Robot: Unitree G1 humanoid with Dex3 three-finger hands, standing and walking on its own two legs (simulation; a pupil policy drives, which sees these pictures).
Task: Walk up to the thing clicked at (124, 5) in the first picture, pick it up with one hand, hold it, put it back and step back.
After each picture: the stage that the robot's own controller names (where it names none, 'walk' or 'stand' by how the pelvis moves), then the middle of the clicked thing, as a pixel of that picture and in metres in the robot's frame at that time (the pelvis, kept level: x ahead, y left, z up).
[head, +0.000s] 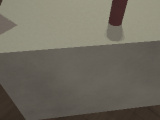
stand; out of the picture +0.72 -0.17 +0.14
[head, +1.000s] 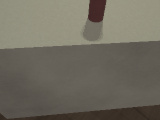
rise first; out of the picture +0.65 -0.04 +0.17
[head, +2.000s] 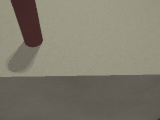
stand; (26, 13) +0.50 +0.20 +0.17
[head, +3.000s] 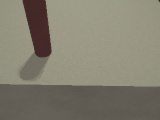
stand; (39, 27) +0.50 +0.18 +0.13
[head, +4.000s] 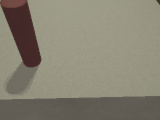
stand; (24, 36) +0.45 +0.21 +0.13
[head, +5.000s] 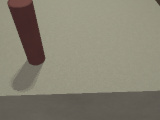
stand; (29, 35) +0.47 +0.20 +0.13
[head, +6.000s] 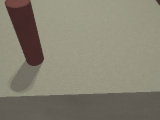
stand; (28, 35) +0.46 +0.20 +0.13
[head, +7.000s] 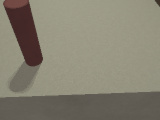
stand; (26, 36) +0.46 +0.21 +0.13
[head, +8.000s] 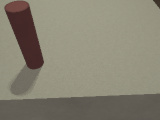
rise first; (27, 39) +0.45 +0.22 +0.13
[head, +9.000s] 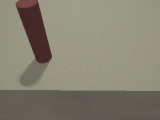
go down; (36, 34) +0.48 +0.21 +0.14
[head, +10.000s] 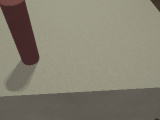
go down; (23, 34) +0.47 +0.20 +0.14
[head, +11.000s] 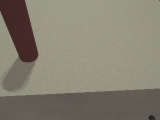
go down; (20, 30) +0.46 +0.19 +0.14
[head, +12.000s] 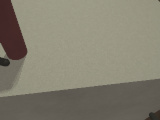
close in; (5, 24) +0.46 +0.21 +0.16
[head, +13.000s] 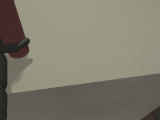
lift; (7, 21) +0.47 +0.20 +0.17
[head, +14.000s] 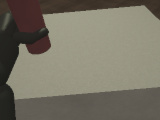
lift; (25, 6) +0.35 +0.14 +0.35
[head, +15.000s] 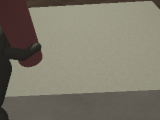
hold; (16, 21) +0.32 +0.17 +0.31
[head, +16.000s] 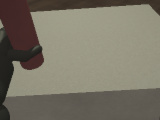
hold; (19, 25) +0.33 +0.17 +0.30
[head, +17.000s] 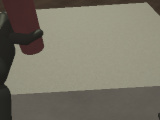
crouch; (20, 8) +0.37 +0.16 +0.33
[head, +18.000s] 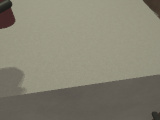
lower; out of the picture +0.48 +0.22 +0.33
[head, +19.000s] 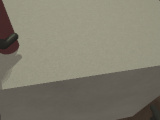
lower; out of the picture +0.48 +0.22 +0.18
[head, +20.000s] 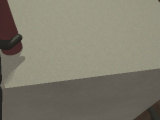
lower; out of the picture +0.47 +0.22 +0.18
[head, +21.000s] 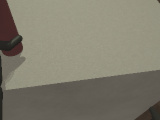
lower; out of the picture +0.47 +0.22 +0.17
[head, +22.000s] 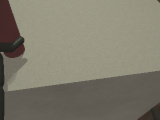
lower; (1, 20) +0.47 +0.21 +0.17
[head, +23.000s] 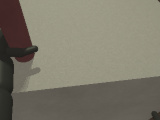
open; (14, 28) +0.45 +0.19 +0.17
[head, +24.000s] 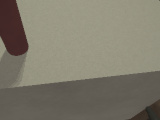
sink last; (7, 18) +0.46 +0.19 +0.17
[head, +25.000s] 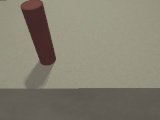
sink last; (41, 36) +0.47 +0.20 +0.14
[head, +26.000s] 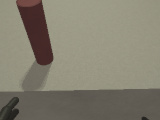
stand; (38, 35) +0.45 +0.18 +0.14
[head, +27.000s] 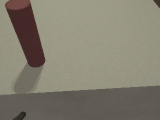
stand; (29, 37) +0.45 +0.20 +0.13
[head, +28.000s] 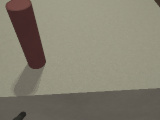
stand; (29, 38) +0.44 +0.20 +0.14
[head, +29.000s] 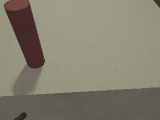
stand; (28, 38) +0.45 +0.21 +0.14
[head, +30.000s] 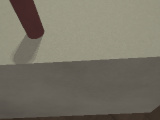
walk; (24, 6) +0.53 +0.21 +0.15
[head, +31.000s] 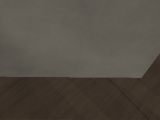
walk; out of the picture +0.89 +0.12 +0.17
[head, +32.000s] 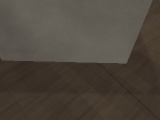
stand; out of the picture +1.23 +0.19 +0.16
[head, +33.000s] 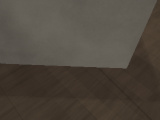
stand; out of the picture +1.19 +0.16 +0.14
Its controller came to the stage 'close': yes
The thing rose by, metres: 0.21
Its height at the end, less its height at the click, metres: +0.00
